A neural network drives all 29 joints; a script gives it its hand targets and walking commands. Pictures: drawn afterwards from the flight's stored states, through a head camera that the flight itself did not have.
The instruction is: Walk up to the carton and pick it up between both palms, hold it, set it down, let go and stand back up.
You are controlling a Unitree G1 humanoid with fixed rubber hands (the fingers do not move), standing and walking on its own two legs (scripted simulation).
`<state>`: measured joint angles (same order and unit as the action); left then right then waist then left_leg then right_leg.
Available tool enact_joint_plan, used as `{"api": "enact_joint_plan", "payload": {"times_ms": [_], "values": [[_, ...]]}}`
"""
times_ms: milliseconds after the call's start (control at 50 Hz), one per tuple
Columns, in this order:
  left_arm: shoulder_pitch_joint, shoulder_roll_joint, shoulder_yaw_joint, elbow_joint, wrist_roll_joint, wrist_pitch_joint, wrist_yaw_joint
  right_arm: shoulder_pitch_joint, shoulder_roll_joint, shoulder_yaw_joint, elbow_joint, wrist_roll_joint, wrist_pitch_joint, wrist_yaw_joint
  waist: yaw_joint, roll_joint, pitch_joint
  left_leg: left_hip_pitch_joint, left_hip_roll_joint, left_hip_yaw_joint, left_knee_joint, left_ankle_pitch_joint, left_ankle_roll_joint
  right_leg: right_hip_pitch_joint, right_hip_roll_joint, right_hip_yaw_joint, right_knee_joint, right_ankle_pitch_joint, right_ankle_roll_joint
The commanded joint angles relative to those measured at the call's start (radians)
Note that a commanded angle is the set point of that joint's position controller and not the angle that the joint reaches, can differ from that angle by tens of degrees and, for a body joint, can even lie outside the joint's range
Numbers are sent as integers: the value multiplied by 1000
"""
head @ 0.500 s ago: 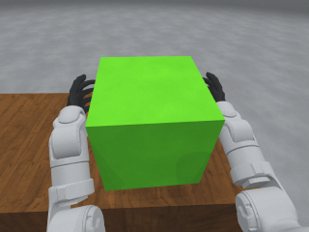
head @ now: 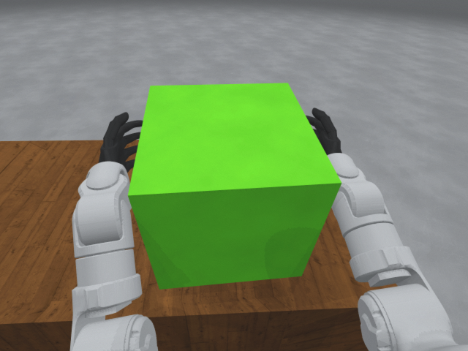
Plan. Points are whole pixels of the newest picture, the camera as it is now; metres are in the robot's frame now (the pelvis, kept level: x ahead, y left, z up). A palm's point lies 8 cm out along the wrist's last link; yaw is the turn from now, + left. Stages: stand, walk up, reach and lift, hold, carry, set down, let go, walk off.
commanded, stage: hold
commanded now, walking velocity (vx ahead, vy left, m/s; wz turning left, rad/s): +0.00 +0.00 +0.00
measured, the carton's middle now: (226, 181) +0.37 +0.00 +0.16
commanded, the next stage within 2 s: set down in 1.70 s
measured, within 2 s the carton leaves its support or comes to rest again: neither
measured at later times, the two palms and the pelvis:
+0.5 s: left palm (113, 163) +0.34 +0.17 +0.22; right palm (326, 154) +0.36 -0.16 +0.21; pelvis +0.00 +0.00 +0.00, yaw +0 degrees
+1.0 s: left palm (115, 162) +0.35 +0.17 +0.22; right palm (327, 153) +0.36 -0.16 +0.21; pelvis +0.00 +0.00 +0.00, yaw +0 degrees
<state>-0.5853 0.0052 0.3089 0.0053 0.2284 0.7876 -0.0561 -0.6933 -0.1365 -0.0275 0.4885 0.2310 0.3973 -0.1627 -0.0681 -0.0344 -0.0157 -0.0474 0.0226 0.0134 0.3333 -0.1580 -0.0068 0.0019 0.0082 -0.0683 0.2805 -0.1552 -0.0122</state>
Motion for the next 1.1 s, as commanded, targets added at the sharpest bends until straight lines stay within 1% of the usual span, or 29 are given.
{"api": "enact_joint_plan", "payload": {"times_ms": [0,40,80,100,140,160,180,200,220,260,300,320,380,420,460,520,540,580,600,680,720,840,860,880,920,960,1020,1040,1080], "values": [[-596,-435,-486,-65,-114,-53,-124,-742,558,348,-311,92,-35,98,4,37,-339,99,-65,21,-33,215,-7,48,43,8,-31,183,51],[-607,-437,-478,-62,-105,-47,-126,-737,550,338,-278,88,-32,104,11,51,-316,83,-60,21,-48,182,-8,36,44,6,-34,132,42],[-609,-442,-494,-92,-118,-46,-126,-750,568,349,-309,94,-39,105,7,35,-359,100,-62,25,-36,211,-6,52,47,4,-28,167,49],[-626,-446,-508,-104,-131,-51,-125,-749,564,348,-310,96,-38,104,-6,43,-368,110,-60,20,-31,225,-14,46,50,5,-26,177,47],[-628,-457,-523,-129,-143,-55,-121,-741,567,359,-329,106,-38,104,-10,56,-395,129,-61,18,-16,272,-24,48,53,5,-20,214,47],[-620,-451,-513,-103,-139,-53,-120,-767,563,363,-346,107,-39,103,-1,44,-391,125,-64,20,-15,264,-15,44,52,6,-25,209,50],[-623,-449,-513,-108,-134,-56,-119,-753,560,357,-328,101,-36,102,-6,46,-378,125,-62,18,-18,263,-17,45,52,3,-23,213,49],[-614,-444,-500,-96,-129,-54,-120,-757,567,366,-336,102,-36,101,6,32,-375,118,-64,20,-19,260,-10,49,49,7,-25,219,52],[-613,-447,-504,-107,-128,-54,-119,-747,567,366,-325,103,-35,103,10,47,-379,117,-62,19,-22,262,-15,53,48,7,-20,213,48],[-604,-436,-489,-73,-115,-43,-125,-738,556,354,-295,97,-29,101,6,43,-331,102,-63,23,-36,216,-9,38,45,9,-31,171,47],[-626,-440,-470,-48,-110,-42,-129,-761,567,340,-276,85,-31,107,18,38,-312,69,-62,30,-58,142,3,16,42,8,-42,90,45],[-637,-440,-468,-44,-111,-45,-130,-756,571,326,-258,76,-32,109,9,33,-312,73,-59,29,-63,130,4,9,42,7,-44,79,44],[-638,-459,-491,-58,-127,-53,-128,-786,582,344,-306,89,-46,108,7,41,-375,96,-62,28,-37,195,-1,36,45,8,-32,151,47],[-648,-467,-514,-80,-137,-59,-120,-780,575,339,-302,91,-44,104,-9,62,-385,114,-61,21,-23,227,-15,28,50,5,-28,166,45],[-646,-452,-490,-50,-128,-56,-122,-766,572,333,-273,84,-39,106,-6,38,-352,97,-60,23,-40,185,-5,16,47,4,-39,124,45],[-631,-456,-494,-52,-125,-51,-118,-779,561,339,-285,95,-45,110,8,60,-364,100,-57,19,-32,224,-10,33,49,7,-32,143,37],[-626,-451,-487,-53,-126,-50,-119,-780,568,347,-290,95,-43,109,13,40,-371,98,-60,21,-31,222,-6,43,50,6,-33,141,41],[-620,-451,-475,-21,-117,-47,-124,-787,569,332,-286,88,-42,108,12,37,-341,75,-61,24,-46,167,0,25,47,8,-41,102,42],[-635,-458,-477,-34,-113,-48,-122,-782,569,325,-266,87,-42,111,14,57,-334,76,-57,23,-47,176,-5,24,48,5,-37,97,37],[-618,-449,-490,-67,-128,-54,-121,-761,570,347,-296,95,-42,104,-4,39,-388,116,-63,22,-19,244,-11,53,47,8,-27,197,48],[-628,-445,-486,-43,-126,-54,-127,-777,564,336,-293,89,-39,101,-3,33,-352,88,-64,21,-37,183,-5,40,45,4,-35,146,49],[-664,-455,-502,-59,-130,-64,-117,-781,571,326,-278,84,-42,113,-3,58,-365,89,-59,21,-38,184,-11,20,46,7,-32,119,42],[-672,-458,-504,-72,-135,-67,-115,-791,586,339,-291,87,-46,114,5,49,-390,95,-60,20,-36,187,-6,27,47,6,-32,121,44],[-679,-458,-511,-69,-136,-68,-112,-781,582,333,-276,85,-45,114,2,68,-389,102,-61,18,-33,190,-10,19,44,6,-30,123,44],[-660,-455,-496,-35,-125,-63,-113,-781,571,320,-254,75,-43,114,1,52,-347,99,-59,19,-42,170,-5,1,48,4,-40,95,44],[-640,-455,-478,-19,-113,-57,-117,-793,571,328,-256,79,-45,115,18,47,-349,84,-62,21,-45,172,2,18,46,7,-38,103,42],[-623,-453,-483,-38,-117,-53,-123,-783,568,336,-278,92,-48,109,4,43,-369,101,-61,22,-28,223,-7,46,47,7,-32,168,45],[-624,-452,-484,-56,-117,-54,-123,-782,567,344,-282,99,-47,107,9,46,-374,107,-61,20,-26,241,-11,56,50,7,-26,182,46],[-633,-449,-487,-62,-125,-57,-123,-774,572,345,-286,99,-41,105,2,39,-366,107,-65,21,-27,233,-8,44,47,6,-28,191,53]]}}
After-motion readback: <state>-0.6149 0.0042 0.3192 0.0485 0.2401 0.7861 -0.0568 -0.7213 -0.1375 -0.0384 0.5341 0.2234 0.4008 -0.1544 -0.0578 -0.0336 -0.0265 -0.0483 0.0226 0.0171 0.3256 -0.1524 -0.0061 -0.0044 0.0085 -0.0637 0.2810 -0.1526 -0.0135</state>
